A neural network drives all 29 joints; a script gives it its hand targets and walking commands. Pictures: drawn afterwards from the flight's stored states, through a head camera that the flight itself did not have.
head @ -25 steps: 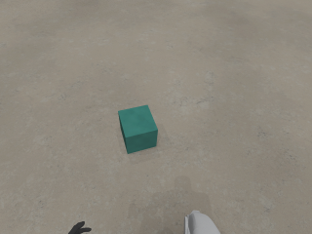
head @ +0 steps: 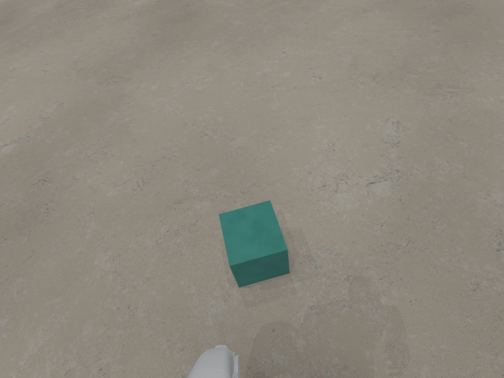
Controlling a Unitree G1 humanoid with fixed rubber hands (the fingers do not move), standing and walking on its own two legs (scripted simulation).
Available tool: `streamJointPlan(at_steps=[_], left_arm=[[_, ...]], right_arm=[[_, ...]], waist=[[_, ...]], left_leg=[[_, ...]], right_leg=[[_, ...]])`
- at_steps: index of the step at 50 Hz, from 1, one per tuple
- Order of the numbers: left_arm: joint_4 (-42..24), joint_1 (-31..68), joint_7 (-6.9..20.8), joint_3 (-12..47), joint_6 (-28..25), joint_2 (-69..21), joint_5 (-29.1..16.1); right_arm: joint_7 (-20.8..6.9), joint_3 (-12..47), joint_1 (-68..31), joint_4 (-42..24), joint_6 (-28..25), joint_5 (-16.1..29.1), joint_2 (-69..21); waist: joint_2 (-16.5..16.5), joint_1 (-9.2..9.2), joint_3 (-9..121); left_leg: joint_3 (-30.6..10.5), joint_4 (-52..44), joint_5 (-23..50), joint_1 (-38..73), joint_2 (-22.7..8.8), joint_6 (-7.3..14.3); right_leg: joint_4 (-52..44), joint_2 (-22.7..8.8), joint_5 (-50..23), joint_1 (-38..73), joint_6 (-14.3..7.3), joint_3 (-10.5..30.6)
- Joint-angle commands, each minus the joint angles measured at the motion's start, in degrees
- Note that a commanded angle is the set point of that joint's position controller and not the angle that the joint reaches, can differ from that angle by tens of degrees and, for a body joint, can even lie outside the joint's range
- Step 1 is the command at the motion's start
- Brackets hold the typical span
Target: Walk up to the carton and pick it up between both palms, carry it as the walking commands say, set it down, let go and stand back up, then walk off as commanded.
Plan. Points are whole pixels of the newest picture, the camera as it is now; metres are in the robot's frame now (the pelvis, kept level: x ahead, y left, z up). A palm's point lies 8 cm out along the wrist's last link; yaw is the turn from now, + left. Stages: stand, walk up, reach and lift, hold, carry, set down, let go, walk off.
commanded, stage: walk up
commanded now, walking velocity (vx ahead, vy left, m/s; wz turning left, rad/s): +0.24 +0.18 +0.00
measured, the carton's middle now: (254, 244) +0.68 +0.14 -0.68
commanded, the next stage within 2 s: none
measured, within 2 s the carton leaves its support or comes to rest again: neither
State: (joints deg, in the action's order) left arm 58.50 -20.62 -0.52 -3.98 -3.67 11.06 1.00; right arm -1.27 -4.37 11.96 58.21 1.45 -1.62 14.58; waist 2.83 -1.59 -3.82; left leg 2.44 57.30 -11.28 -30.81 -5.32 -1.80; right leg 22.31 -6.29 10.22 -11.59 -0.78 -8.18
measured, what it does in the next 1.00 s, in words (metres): walks ahead: left foot, then right foot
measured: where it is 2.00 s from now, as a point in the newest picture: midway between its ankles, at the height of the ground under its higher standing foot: (274, 356)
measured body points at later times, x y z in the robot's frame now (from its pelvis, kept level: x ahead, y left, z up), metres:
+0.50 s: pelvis +0.12 +0.07 +0.00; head +0.15 +0.11 +0.45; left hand +0.17 +0.31 -0.17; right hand +0.10 -0.17 -0.14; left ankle +0.11 +0.19 -0.75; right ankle +0.15 -0.09 -0.70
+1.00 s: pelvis +0.15 +0.03 -0.01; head +0.15 +0.03 +0.44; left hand +0.17 +0.28 -0.16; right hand +0.15 -0.21 -0.16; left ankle +0.11 +0.19 -0.75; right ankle +0.17 -0.06 -0.74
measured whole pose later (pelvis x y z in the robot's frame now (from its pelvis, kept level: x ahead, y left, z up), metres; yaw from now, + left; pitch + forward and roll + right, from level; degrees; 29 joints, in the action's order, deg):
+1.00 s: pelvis +0.15 +0.03 -0.01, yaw +3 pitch +0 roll -1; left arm 60.1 -15.5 -0.8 -2.8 0.3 10.7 1.1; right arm 0.9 -3.2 17.4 63.8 0.9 -1.0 10.7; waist 0.8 0.8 0.5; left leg 1.5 26.9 -23.5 -9.2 -5.1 -1.6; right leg 27.6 -1.3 21.3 -13.7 0.3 -9.0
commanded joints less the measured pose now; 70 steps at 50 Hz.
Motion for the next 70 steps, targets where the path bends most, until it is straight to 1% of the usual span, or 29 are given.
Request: streamJointPlan(at_steps=[1,7,10,11,12,13,14,15,19,21,22,26,29,31,32,33,45,46,47,48,50,54,56,57,58,60,63,66,70], left_arm=[[-2.66,-1.78,-0.56,-1.54,-0.23,8.68,0.39],[-0.41,-1.75,-0.09,-0.96,0.47,8.72,0.77],[1.12,-3.14,-0.08,-0.12,1.12,7.38,0.57],[1.27,-4.60,0.10,0.94,1.30,3.79,0.70],[-0.15,-5.84,0.07,1.99,1.23,-0.12,0.51],[-0.33,-4.00,-0.40,1.00,2.51,3.76,0.75],[-0.30,-0.38,-0.17,-0.27,3.31,7.18,1.05],[-0.03,-0.08,0.31,-0.13,3.61,5.60,0.57],[1.04,-2.38,1.30,0.67,4.79,2.75,0.41],[0.38,0.11,0.58,0.61,5.15,2.00,-0.85],[-0.52,1.20,0.29,0.85,5.06,2.42,-1.24],[-1.05,6.03,-0.71,1.21,5.69,2.42,-1.42],[0.10,3.95,-1.13,1.12,5.01,2.96,-0.95],[0.47,1.88,-1.51,0.62,3.50,7.11,0.16],[-0.09,5.43,-1.30,0.66,3.44,8.75,-0.46],[0.76,5.68,-1.13,0.71,3.70,7.31,-0.62],[4.41,4.89,-1.41,1.28,2.66,3.84,-1.41],[2.82,4.22,-1.68,1.40,2.78,4.14,0.12],[0.42,4.22,-0.77,-1.35,3.66,10.36,0.54],[-0.92,3.80,-0.25,-0.73,4.07,8.23,0.49],[-2.77,4.86,0.07,0.37,3.54,4.04,0.41],[-3.40,1.56,0.58,0.71,2.04,4.10,0.42],[-1.75,-5.57,0.32,0.25,1.55,6.68,0.63],[-0.32,-10.82,0.00,-0.53,1.49,10.80,0.77],[0.27,-12.78,-0.42,-0.57,1.38,12.03,1.16],[-0.54,-7.51,-0.73,-0.37,-0.05,9.53,0.88],[0.29,-5.62,-0.53,0.80,-1.91,5.72,0.36],[1.94,-5.85,-0.48,1.07,-0.64,4.92,0.75],[3.77,-10.24,-1.16,1.74,0.36,6.46,0.80]], right_arm=[[-0.85,0.54,0.93,-1.97,0.46,-0.09,-0.46],[-1.01,1.54,-3.55,-3.65,-1.64,0.72,-0.90],[0.84,0.56,5.87,1.17,-3.88,0.69,1.80],[1.29,-0.02,10.52,2.30,-4.77,0.18,4.34],[1.59,-1.22,12.93,1.43,-5.10,-0.32,10.83],[1.42,-1.60,14.70,1.43,-4.91,-0.07,12.53],[1.65,-1.19,12.20,1.24,-4.67,0.40,11.17],[1.77,-0.56,8.56,0.83,-4.83,0.41,8.50],[1.59,1.42,6.65,0.40,-6.16,0.43,1.43],[2.35,2.88,2.77,0.03,-6.06,0.54,0.49],[2.55,2.74,3.67,0.61,-5.60,0.56,1.79],[3.09,2.19,7.22,2.20,-4.20,0.99,3.42],[3.16,1.88,5.92,2.29,-2.84,1.27,3.42],[2.83,2.95,8.30,2.28,-2.23,1.38,-1.06],[2.98,3.60,11.18,2.88,-1.56,1.60,-3.54],[3.23,3.41,10.23,3.35,-0.81,1.54,-2.00],[3.13,3.16,7.00,6.97,-2.00,1.05,-0.94],[3.28,0.67,7.94,7.15,-1.50,1.26,0.40],[2.45,-0.38,11.54,6.39,-0.76,0.86,4.11],[2.07,-0.87,6.30,3.88,-0.33,0.48,6.01],[2.03,-0.64,5.10,2.47,-0.82,0.28,3.57],[1.87,-1.30,4.05,0.74,-1.46,0.24,6.20],[1.40,-0.39,-1.48,-2.15,-1.39,0.84,2.71],[1.38,0.66,-3.83,-4.48,-1.72,0.69,-1.37],[1.16,0.59,-4.57,-5.91,-1.93,-0.17,-1.07],[0.57,-0.27,0.44,-4.04,-2.55,-0.44,0.40],[0.14,0.29,3.23,-2.57,-2.02,0.45,-1.78],[-0.48,0.87,-4.10,-5.75,-1.57,1.02,-1.13],[0.26,1.80,-8.22,-7.14,-1.93,1.30,-2.25]], waist=[[-14.00,1.05,1.19],[-19.60,0.71,0.29],[-5.87,3.40,2.20],[3.72,4.67,3.36],[17.50,5.62,3.68],[12.87,7.15,4.08],[4.45,6.18,1.68],[3.26,4.03,-0.30],[10.02,0.96,1.04],[12.76,-1.65,0.78],[13.28,-0.58,2.56],[9.11,2.32,4.69],[7.35,1.08,4.10],[-3.03,1.50,5.12],[-12.17,2.85,3.38],[-14.30,2.12,2.83],[-3.67,1.74,1.64],[-3.65,2.27,3.04],[-9.55,2.11,3.05],[-2.09,1.64,-2.64],[4.92,1.51,-4.89],[6.84,0.14,-0.93],[-3.80,-4.57,-3.30],[-15.05,-6.41,-2.97],[-12.04,-5.27,-3.38],[-2.00,-1.15,-3.41],[-6.79,0.90,0.40],[-13.38,0.12,-0.92],[-11.78,-0.87,-0.43]], left_leg=[[-0.31,-7.07,2.18,0.46,-1.00,-0.61],[2.76,-22.68,-0.23,12.20,0.54,-1.44],[5.22,-32.95,-0.01,26.19,1.94,-1.46],[-3.12,-37.80,-3.02,30.89,-5.42,-0.87],[-21.40,-43.71,1.29,34.61,-19.15,4.49],[-28.48,-45.76,-1.31,30.46,-25.42,9.56],[-27.38,-45.75,-0.48,25.81,-24.28,8.77],[-21.38,-45.50,2.56,22.78,-20.13,7.53],[-6.52,-44.27,17.03,21.54,-11.74,5.64],[2.05,-39.82,49.52,19.92,-7.18,6.64],[2.92,-38.85,52.81,22.99,-6.56,7.56],[-0.41,-37.24,43.03,27.05,-9.74,9.77],[-2.21,-35.84,25.44,23.19,-8.38,7.17],[-1.30,-32.24,4.77,17.42,-3.57,2.53],[0.20,-32.80,-6.55,16.11,0.22,0.79],[0.94,-32.45,-7.59,19.34,0.84,0.86],[-0.48,-40.85,3.15,22.27,-2.68,0.59],[0.14,-38.67,-2.27,22.48,-2.83,1.30],[-7.80,-35.83,-27.79,15.64,-5.91,4.38],[-11.06,-36.80,-35.05,12.93,-6.59,5.03],[-15.01,-40.74,-32.03,9.73,-8.02,5.44],[-18.93,-42.74,-30.08,8.31,-10.66,7.87],[-8.46,-29.76,-26.83,-4.19,-2.34,3.54],[0.60,-13.66,-20.01,-10.66,2.75,1.63],[-1.91,-2.14,-18.69,-11.52,0.27,1.87],[-5.36,3.69,-9.82,-7.35,-1.64,1.77],[-3.50,2.00,-4.70,-1.99,-1.07,1.23],[1.60,-11.15,-5.37,3.17,0.76,0.93],[6.17,-19.80,-5.68,6.77,2.79,2.00]], right_leg=[[-10.60,-12.68,-11.96,0.61,-4.63,7.84],[-12.93,-8.85,10.48,-2.10,-4.23,5.60],[-0.90,-7.34,9.46,-5.18,-1.60,4.56],[11.38,-3.52,12.79,-8.91,0.23,1.22],[26.87,3.11,24.38,-21.34,3.33,0.45],[35.49,1.61,26.22,-22.43,3.39,4.91],[39.36,0.24,20.78,-22.79,3.60,8.44],[39.29,-0.93,14.85,-22.23,3.32,9.70],[36.87,-0.17,4.25,-16.89,2.86,6.20],[26.87,2.09,5.54,-9.00,3.13,6.22],[23.61,3.97,6.14,-8.61,3.28,4.50],[14.35,4.26,5.48,-6.77,3.18,3.98],[0.23,3.35,-3.53,1.19,2.54,3.63],[-2.77,-5.96,-16.49,9.04,1.11,10.54],[-4.71,-9.89,-15.76,5.03,-2.87,15.88],[-7.02,-8.66,-7.53,1.55,-4.29,17.04],[-7.68,-1.77,-6.57,4.11,-0.67,10.26],[-6.07,-2.86,1.28,2.56,0.93,8.52],[-0.50,-0.62,29.02,2.15,1.46,4.00],[1.44,-0.80,30.88,-5.78,1.57,6.90],[5.40,0.28,22.00,-7.24,2.84,5.50],[10.49,2.52,12.76,-1.55,4.10,2.71],[-3.67,-3.78,21.39,9.51,2.35,10.93],[-13.86,-13.83,29.98,14.25,-0.08,23.33],[-17.17,-20.22,26.89,11.70,-3.47,30.95],[-14.26,-19.48,7.15,8.53,-4.52,25.15],[-9.28,-12.77,-21.31,9.65,-4.02,10.49],[-8.78,-6.06,-17.95,7.60,-3.97,0.27],[-3.36,-9.26,-30.55,9.67,-5.42,0.38]])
